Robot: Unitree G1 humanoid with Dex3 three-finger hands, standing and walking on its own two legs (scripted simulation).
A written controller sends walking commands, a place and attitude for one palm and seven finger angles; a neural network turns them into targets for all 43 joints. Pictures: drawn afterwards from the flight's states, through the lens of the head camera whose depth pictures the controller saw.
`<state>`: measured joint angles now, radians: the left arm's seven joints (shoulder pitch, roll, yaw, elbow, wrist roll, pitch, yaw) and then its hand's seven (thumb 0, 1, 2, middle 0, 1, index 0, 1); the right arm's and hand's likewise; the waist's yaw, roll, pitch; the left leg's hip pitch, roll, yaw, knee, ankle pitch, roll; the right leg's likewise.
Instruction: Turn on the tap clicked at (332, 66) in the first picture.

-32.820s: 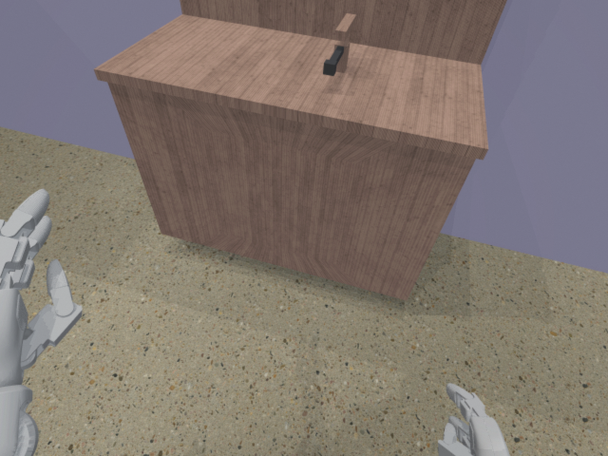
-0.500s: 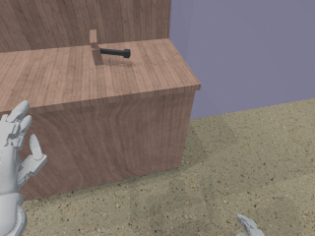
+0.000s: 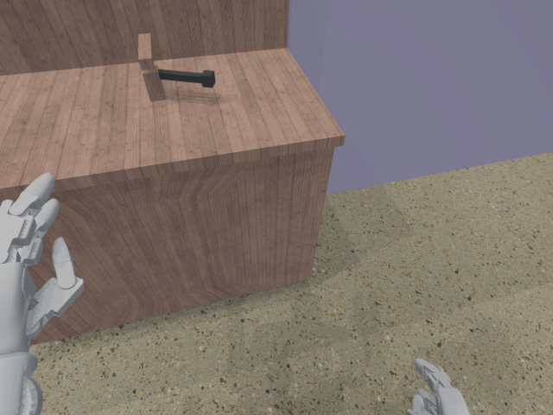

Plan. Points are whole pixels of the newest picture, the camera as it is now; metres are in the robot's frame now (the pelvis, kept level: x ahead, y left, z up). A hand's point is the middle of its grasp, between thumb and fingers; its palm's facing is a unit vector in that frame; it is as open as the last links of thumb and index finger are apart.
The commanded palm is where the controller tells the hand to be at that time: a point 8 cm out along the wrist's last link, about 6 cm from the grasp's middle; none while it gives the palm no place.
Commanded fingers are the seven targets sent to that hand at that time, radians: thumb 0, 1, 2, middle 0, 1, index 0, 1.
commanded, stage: stand and check the lever's angle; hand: left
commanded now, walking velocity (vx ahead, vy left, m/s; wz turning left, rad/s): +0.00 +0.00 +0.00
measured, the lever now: (208, 78) +0.79 +0.22 +0.08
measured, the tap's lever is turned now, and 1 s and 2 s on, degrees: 66 66 66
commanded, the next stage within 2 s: stand and wait in 0.02 s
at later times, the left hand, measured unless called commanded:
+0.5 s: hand (73, 251) +0.24 +0.24 +0.18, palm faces +0.37 -0.84 -0.39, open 7.4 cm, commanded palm +0.19 +0.28 +0.19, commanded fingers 0.00 0.90 0.90 -0.20 -0.30 -0.20 -0.30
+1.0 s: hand (44, 268) +0.22 +0.26 +0.17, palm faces +0.39 -0.85 -0.36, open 7.4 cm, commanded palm +0.17 +0.30 +0.19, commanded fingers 0.00 0.90 0.90 -0.20 -0.30 -0.20 -0.30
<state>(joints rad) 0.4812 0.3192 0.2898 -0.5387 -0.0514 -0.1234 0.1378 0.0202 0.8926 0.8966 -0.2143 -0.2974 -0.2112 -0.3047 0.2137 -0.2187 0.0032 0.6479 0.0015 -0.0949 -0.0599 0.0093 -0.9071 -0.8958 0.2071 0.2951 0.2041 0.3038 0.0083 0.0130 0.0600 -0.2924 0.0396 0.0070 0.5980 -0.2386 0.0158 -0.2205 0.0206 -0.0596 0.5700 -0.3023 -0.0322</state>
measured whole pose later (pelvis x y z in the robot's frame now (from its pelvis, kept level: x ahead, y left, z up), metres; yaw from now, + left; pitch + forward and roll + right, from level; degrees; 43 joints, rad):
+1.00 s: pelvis +0.00 +0.02 +0.01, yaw -1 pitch -1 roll -1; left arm 0.47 0.34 0.31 -0.46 -0.05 -0.13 0.15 0.02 0.90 0.90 -0.21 -0.30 -0.21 -0.30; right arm 0.20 -0.21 0.01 0.61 0.00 -0.07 -0.07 0.01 -0.91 -0.90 0.21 0.29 0.20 0.30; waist 0.01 0.03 0.01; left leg -0.24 0.03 0.03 0.45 -0.19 0.01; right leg -0.15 0.01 -0.03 0.38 -0.20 0.00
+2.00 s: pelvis +0.02 +0.02 +0.01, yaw -1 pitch -1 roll -1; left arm 0.47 0.33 0.30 -0.44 -0.06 -0.11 0.14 0.02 0.90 0.90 -0.21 -0.30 -0.21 -0.30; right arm 0.18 -0.21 0.00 0.61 0.00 -0.06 -0.07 0.01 -0.91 -0.90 0.21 0.29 0.20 0.30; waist 0.01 0.03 0.01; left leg -0.23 0.02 0.03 0.45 -0.20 0.02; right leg -0.14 0.01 -0.02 0.37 -0.21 0.01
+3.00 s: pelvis +0.01 +0.03 +0.01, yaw -1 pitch -1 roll -1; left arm 0.46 0.33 0.30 -0.44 -0.06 -0.13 0.14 0.02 0.90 0.90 -0.21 -0.30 -0.21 -0.30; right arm 0.18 -0.21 0.01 0.61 0.00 -0.07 -0.07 0.01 -0.91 -0.90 0.21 0.29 0.20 0.30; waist 0.01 0.03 0.01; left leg -0.23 0.01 0.04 0.44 -0.19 0.03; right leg -0.14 0.00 -0.02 0.36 -0.20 0.02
